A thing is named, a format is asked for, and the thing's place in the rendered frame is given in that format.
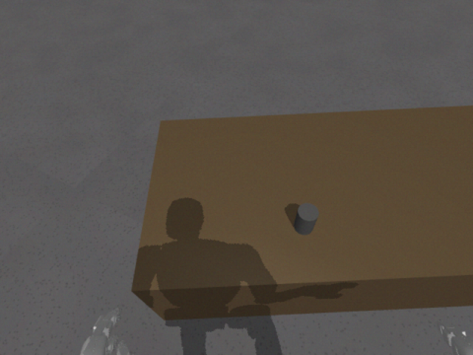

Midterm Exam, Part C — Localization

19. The can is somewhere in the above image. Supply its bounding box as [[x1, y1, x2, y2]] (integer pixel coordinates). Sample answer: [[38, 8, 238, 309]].
[[294, 203, 319, 235]]

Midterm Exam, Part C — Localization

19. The left robot hand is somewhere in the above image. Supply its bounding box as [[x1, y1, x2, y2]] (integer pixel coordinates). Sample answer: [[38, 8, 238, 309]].
[[80, 308, 134, 355]]

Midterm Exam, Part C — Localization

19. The right robot hand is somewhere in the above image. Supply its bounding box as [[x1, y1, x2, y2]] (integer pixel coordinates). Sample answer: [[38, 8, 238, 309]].
[[437, 319, 473, 355]]

